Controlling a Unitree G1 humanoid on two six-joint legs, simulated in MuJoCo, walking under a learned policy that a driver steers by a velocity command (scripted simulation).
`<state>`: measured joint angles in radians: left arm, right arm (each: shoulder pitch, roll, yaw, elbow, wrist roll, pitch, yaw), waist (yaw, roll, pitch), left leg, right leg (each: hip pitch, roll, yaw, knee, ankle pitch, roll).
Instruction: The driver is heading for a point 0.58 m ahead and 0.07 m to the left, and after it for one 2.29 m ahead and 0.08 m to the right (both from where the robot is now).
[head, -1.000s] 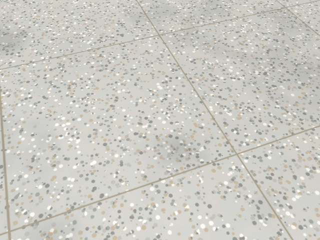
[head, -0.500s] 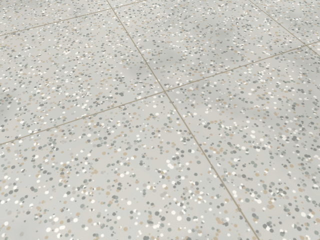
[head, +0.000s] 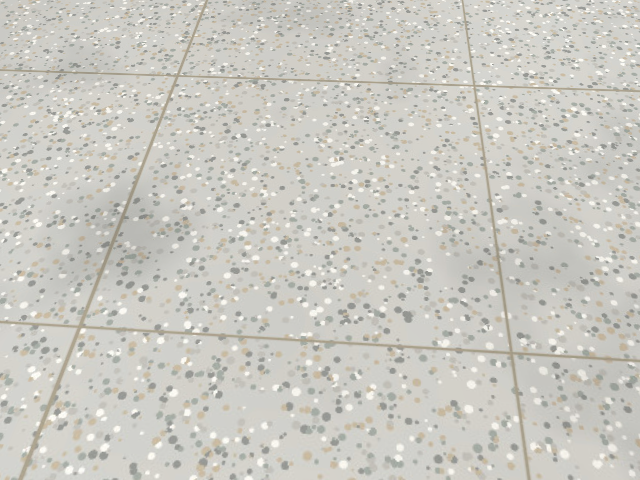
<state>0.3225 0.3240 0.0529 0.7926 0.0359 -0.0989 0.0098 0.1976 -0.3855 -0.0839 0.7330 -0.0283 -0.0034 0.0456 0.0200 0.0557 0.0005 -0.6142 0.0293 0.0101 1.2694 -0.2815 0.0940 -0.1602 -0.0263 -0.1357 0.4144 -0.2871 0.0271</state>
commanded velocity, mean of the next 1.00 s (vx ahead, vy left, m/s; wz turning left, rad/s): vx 0.26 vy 0.00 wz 0.31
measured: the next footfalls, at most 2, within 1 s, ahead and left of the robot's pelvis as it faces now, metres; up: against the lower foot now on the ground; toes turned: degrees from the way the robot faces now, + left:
left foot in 0.20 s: +0.39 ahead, +0.08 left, +0.00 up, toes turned +13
right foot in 0.62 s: +0.60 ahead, -0.04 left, +0.00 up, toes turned +34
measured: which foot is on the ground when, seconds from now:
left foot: up 0.00-0.18, down 0.20-0.64, up 0.66-0.96, down 0.98-1.00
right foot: down 0.00-0.20, up 0.22-0.60, down 0.62-1.00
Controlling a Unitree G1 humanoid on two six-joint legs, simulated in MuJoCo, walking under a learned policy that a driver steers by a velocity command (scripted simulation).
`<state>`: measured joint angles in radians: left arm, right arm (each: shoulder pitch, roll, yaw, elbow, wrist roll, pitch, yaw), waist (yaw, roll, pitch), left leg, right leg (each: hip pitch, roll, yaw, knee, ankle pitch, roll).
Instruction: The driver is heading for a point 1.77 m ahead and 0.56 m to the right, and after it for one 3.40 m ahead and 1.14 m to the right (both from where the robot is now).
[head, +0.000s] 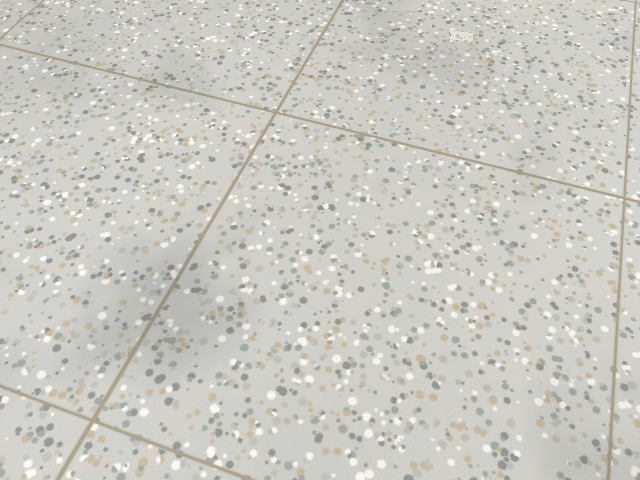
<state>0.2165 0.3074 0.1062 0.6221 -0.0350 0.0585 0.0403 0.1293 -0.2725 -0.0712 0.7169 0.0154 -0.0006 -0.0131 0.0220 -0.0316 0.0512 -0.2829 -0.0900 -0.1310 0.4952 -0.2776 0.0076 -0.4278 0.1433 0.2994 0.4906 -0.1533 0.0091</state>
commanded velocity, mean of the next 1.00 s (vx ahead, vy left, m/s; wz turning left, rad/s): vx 0.82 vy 0.00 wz -0.53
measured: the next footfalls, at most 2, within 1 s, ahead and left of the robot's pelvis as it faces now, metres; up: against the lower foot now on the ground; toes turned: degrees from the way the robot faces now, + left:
right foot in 0.52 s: +0.28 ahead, -0.28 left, +0.00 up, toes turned -35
left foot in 0.98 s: +0.72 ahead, -0.48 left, +0.00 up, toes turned -29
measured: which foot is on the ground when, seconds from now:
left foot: down 0.00-0.54, up 0.56-0.96, down 0.98-1.00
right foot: down 0.00-0.00, up 0.02-0.50, down 0.52-0.96, up 0.98-1.00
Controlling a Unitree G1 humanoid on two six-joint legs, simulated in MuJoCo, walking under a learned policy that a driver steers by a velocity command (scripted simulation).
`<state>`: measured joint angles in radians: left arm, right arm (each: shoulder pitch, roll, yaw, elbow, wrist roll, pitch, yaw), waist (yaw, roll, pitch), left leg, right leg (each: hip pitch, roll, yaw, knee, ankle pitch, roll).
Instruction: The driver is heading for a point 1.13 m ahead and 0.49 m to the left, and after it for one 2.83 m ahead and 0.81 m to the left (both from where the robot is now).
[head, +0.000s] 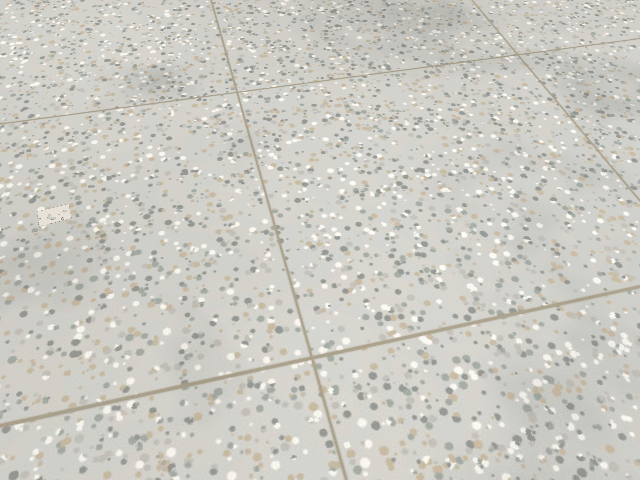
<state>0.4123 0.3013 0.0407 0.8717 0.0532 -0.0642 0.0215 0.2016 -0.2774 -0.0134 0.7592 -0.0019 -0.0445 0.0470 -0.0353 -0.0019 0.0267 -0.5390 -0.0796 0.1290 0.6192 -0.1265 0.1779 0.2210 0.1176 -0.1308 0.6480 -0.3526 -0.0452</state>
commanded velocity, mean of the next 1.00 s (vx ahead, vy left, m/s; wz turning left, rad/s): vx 1.00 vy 0.00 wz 0.90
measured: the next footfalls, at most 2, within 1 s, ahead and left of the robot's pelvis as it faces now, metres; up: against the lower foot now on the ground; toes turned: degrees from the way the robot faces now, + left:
right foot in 0.40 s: +0.64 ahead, -0.10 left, +0.00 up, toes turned +25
left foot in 0.86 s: +0.88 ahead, +0.28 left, +0.00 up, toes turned +51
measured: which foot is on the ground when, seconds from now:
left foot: down 0.00-0.40, up 0.42-0.84, down 0.86-1.00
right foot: up 0.00-0.38, down 0.40-0.84, up 0.86-1.00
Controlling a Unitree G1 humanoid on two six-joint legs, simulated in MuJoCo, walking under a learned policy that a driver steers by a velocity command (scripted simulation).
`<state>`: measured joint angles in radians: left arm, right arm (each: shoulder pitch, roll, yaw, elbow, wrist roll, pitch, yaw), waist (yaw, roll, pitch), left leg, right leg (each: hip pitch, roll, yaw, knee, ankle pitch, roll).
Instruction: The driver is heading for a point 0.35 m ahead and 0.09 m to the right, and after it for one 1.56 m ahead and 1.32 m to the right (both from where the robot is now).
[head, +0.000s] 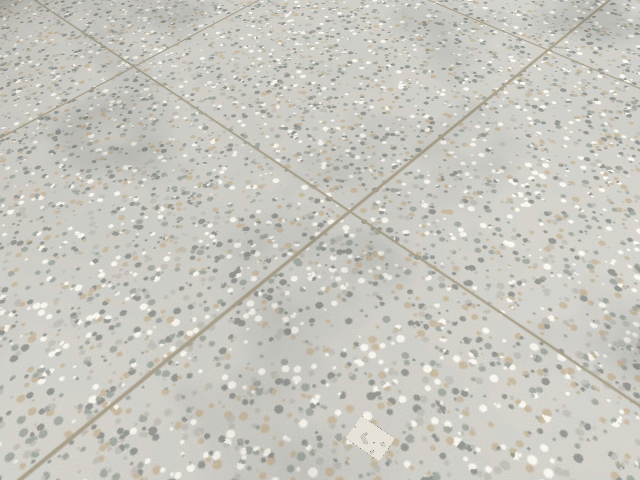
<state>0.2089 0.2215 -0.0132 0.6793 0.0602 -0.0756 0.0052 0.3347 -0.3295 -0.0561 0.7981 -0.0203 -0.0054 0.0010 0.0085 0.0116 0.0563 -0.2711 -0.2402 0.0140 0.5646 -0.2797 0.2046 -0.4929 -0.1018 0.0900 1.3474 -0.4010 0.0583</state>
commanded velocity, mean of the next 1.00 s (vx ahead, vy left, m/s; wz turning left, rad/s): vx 1.00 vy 0.00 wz -0.37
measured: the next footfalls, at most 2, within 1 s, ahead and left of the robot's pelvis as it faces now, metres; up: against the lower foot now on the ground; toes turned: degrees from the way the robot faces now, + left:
right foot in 0.26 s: +0.46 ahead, -0.17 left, +0.00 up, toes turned +6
left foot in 0.66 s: +0.83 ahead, +0.06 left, +0.00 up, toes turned -11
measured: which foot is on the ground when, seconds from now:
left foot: down 0.00-0.28, up 0.30-0.64, down 0.66-1.00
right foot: up 0.00-0.24, down 0.26-0.66, up 0.68-1.00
